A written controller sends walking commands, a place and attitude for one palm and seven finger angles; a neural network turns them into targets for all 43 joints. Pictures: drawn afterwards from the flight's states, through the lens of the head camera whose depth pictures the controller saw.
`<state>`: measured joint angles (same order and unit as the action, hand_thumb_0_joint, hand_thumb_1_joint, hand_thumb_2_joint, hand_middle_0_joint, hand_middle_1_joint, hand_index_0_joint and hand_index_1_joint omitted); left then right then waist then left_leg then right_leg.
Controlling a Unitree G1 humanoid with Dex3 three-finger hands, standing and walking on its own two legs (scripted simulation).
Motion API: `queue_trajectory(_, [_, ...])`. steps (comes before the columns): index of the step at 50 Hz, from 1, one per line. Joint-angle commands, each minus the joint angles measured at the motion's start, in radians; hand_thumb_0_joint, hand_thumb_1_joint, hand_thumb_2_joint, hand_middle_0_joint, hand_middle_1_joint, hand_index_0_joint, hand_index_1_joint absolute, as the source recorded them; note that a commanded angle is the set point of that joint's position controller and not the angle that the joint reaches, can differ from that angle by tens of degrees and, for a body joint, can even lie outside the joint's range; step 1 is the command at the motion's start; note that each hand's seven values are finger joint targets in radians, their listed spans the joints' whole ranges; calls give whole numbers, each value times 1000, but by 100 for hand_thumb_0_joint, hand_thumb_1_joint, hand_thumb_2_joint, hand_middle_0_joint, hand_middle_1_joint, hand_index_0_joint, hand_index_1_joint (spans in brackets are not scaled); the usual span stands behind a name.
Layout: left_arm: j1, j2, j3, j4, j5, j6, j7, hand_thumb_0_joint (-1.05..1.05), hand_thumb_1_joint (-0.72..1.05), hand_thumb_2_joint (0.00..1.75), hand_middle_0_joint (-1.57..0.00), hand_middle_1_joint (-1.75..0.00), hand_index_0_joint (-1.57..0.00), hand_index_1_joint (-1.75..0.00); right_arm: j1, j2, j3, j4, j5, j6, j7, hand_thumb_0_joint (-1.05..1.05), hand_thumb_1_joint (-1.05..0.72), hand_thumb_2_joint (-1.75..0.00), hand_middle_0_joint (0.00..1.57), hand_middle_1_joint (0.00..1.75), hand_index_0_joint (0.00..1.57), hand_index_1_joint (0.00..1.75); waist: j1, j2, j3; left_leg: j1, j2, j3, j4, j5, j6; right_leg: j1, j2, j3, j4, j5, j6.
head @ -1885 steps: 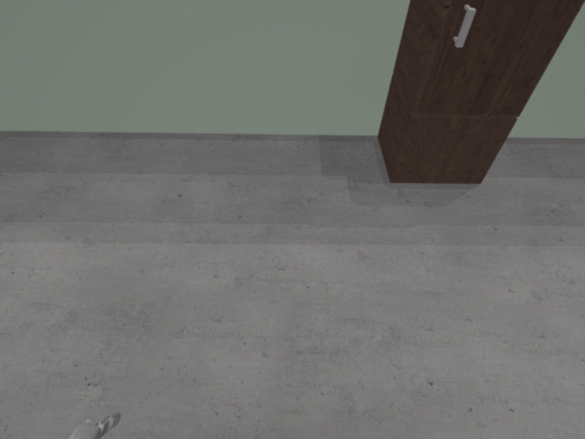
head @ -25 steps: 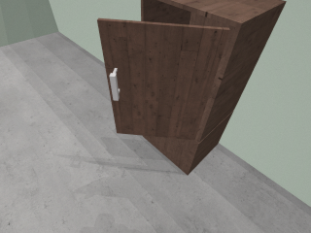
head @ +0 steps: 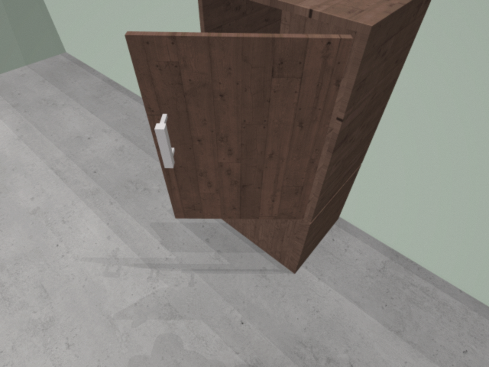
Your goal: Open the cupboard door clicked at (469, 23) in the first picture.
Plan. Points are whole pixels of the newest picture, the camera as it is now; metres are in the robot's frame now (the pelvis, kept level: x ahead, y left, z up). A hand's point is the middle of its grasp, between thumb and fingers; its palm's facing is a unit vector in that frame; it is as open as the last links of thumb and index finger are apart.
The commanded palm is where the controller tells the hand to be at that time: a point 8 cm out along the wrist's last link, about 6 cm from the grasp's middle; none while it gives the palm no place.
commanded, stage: shuffle to correct the standing spot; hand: left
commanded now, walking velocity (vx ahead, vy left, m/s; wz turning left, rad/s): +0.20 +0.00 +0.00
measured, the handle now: (166, 141) +0.59 +0.22 +0.02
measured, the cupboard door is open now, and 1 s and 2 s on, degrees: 41 41 41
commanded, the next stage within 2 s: come to a stop and stand still in 0.10 s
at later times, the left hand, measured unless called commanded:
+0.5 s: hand out of the picture +0.08 +0.20 -0.19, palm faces +0.06 -0.99 -0.14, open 7.4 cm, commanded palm none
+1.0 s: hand out of the picture +0.05 +0.18 -0.16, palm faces +0.04 -0.98 -0.20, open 7.3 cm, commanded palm none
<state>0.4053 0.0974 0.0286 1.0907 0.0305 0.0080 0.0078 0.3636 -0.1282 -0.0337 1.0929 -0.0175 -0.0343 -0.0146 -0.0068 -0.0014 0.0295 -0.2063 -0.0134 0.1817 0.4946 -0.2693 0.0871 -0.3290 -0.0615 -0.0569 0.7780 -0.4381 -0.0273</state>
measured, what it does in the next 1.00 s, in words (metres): steps on the spot: right foot, then left foot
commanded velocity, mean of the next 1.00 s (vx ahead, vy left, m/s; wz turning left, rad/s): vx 0.03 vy -0.02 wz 0.00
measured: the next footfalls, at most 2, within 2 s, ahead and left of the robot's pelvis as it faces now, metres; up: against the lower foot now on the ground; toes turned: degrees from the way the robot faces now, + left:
right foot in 0.08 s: +0.09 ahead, -0.13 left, +0.00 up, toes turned -6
left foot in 0.34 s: +0.18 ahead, +0.13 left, +0.00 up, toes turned +7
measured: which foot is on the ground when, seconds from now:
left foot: down 0.00-0.08, up 0.10-0.32, down 0.34-0.80, up 0.82-1.00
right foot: up 0.00-0.06, down 0.08-0.40, up 0.42-0.78, down 0.80-1.00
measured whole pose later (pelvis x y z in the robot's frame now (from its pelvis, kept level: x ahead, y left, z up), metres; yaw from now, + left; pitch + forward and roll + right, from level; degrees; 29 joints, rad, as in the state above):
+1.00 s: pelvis +0.02 +0.00 +0.01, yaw +0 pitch -1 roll +0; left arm 0.30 0.15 0.05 1.00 0.04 0.01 0.02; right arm 0.33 -0.18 -0.08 1.04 -0.02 0.04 0.01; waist -0.01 0.00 0.01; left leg -0.39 0.03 0.08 0.82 -0.37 -0.02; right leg -0.19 -0.06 -0.03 0.42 -0.23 0.02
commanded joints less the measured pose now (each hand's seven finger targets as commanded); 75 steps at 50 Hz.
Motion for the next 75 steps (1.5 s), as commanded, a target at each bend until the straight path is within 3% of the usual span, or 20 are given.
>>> queue_trajectory(1, [81,21,13,-49,-4,-40,0,0,90,90,-20,-30,-20,-30,18,-136,-22,-20,-4,-13,-10,0,-90,-90,20,30,20,30,44,23,56,-121,256,-258,-229,-165,67,118,5,-51,-211,138,6])
queue_trajectory(3, [180,61,27,-12,-1,-44,12,0,90,90,-20,-30,-20,-30,-6,-94,-19,-30,4,-8,-6,0,-90,-90,20,30,20,30,87,-90,58,-293,137,-150,-31,-261,-1,295,-46,68,-360,69,-26])
queue_trajectory(5, [237,183,53,-14,-10,-52,33,0,90,90,-20,-30,-20,-30,-65,-63,-15,-86,1,1,6,0,-90,-90,20,30,20,30,107,-259,113,-480,49,-58,384,-285,-51,283,-365,527,-650,-202,-199])
queue_trajectory(9, [63,122,45,-57,-4,-66,36,0,90,90,-20,-30,-20,-30,-54,-54,-31,-75,-8,12,18,0,-90,-90,20,30,20,30,19,-112,124,-440,114,-154,559,-101,-62,142,-278,315,-619,-38,-176])
queue_trajectory(16, [-1,110,25,-65,-6,-35,30,0,90,90,-20,-30,-20,-30,75,-37,-3,-32,5,-5,-1,0,-90,-90,20,30,20,30,-23,11,-2,78,88,-119,-43,283,-110,30,-76,1,-312,326,-26])
queue_trajectory(18, [72,82,18,-55,-18,-16,33,0,90,90,-20,-30,-20,-30,42,-157,-19,-53,1,-10,-18,0,-90,-90,20,30,20,30,20,201,-59,60,304,-326,-115,632,-7,82,-15,-27,-243,72,47])
queue_trajectory(23, [0,118,27,-91,-6,27,38,0,90,90,-20,-30,-20,-30,48,-196,-39,-57,-2,13,-58,0,-90,-90,20,30,20,30,-29,185,-33,109,400,-374,-109,1070,99,-53,29,54,151,-142,43])
queue_trajectory(30, [-74,124,50,-163,-4,50,16,0,90,90,-20,-30,-20,-30,-77,-203,-62,-107,-6,19,-64,0,-90,-90,20,30,20,30,-7,141,-163,143,366,-267,-92,766,97,-148,42,113,277,-2,64])
queue_trajectory(36, [-26,110,50,-153,-8,48,4,0,90,90,-20,-30,-20,-30,-139,-218,-70,-125,-23,49,-26,0,-90,-90,20,30,20,30,23,197,-94,-156,294,-284,-230,-40,26,185,45,-3,-155,38,28])
queue_trajectory(38, [109,147,56,-103,2,42,11,0,90,90,-20,-30,-20,-30,-159,-177,-66,-132,-18,71,-13,0,-90,-90,20,30,20,30,79,35,-59,-357,161,-190,-120,-336,-59,378,32,-14,-373,96,11])
queue_trajectory(39, [85,217,58,-120,15,28,20,0,90,90,-20,-30,-20,-30,-144,-87,-47,-145,-3,87,-5,0,-90,-90,20,30,20,30,67,-267,-5,-415,33,-94,182,-320,-127,232,-187,296,-626,-291,-62])
queue_trajectory(40, [-64,263,51,-173,7,28,30,0,90,90,-20,-30,-20,-30,-177,-96,-52,-174,-8,95,0,0,-90,-90,20,30,20,30,45,-336,84,-366,44,-154,374,-245,-124,-49,-329,456,-750,-464,-123])
queue_trajectory(43, [-256,242,54,-213,-3,-6,29,0,90,90,-20,-30,-20,-30,-62,-116,-56,-109,-19,94,18,0,-90,-90,20,30,20,30,-48,-229,100,-285,58,-178,561,-63,-111,-114,-206,280,-684,-205,-76])
queue_trajectory(49, [-80,251,66,-147,8,-22,16,0,90,90,-20,-30,-20,-30,-56,-86,-45,-122,-7,44,25,0,-90,-90,20,30,20,30,32,-155,60,-190,40,-92,205,-153,-104,89,-212,236,-573,-103,-113])
queue_trajectory(52, [-88,215,60,-135,-1,-5,12,0,90,90,-20,-30,-20,-30,68,-64,-28,-84,-6,25,8,0,-90,-90,20,30,20,30,-12,-104,66,68,15,-90,-80,-64,-88,-57,-129,170,-437,-139,-70])
queue_trajectory(54, [-76,111,39,-150,-11,-1,3,0,90,90,-20,-30,-20,-30,137,-169,-41,-72,-17,13,-11,0,-90,-90,20,30,20,30,-25,265,49,104,270,-458,-315,-272,6,-195,28,-11,-94,-67,7])
queue_trajectory(56, [-124,111,35,-162,1,-3,1,0,90,90,-20,-30,-20,-30,81,-190,-39,-91,-21,16,-15,0,-90,-90,20,30,20,30,-18,190,98,-67,353,-568,-402,-347,103,-180,-4,31,130,-46,7])
queue_trajectory(62, [-82,60,9,-87,-14,-14,8,0,90,90,-20,-30,-20,-30,26,-117,-1,-43,-7,-2,-31,0,-90,-90,20,30,20,30,15,104,-12,59,229,-267,-210,413,71,9,-2,0,-130,71,36])
queue_trajectory(68, [-28,131,4,-16,-16,-28,25,0,90,90,-20,-30,-20,-30,49,-39,14,0,11,12,-25,0,-90,-90,20,30,20,30,4,-42,47,-54,81,-174,-138,21,-69,151,-136,146,-423,351,-30])
queue_trajectory(75, [-27,88,-9,7,-17,-31,32,0,90,90,-20,-30,-20,-30,37,-46,19,49,7,12,-28,0,-90,-90,20,30,20,30,8,-39,35,30,123,-185,-151,233,-65,161,-60,87,-399,473,-4])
